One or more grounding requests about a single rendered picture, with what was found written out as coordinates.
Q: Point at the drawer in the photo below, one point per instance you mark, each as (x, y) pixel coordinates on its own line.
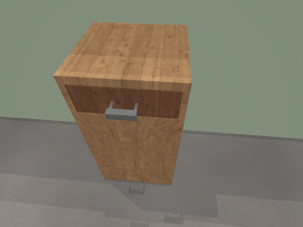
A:
(151, 103)

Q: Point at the cabinet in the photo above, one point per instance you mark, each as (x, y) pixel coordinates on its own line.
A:
(134, 56)

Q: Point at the handle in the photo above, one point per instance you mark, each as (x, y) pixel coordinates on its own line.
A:
(121, 114)

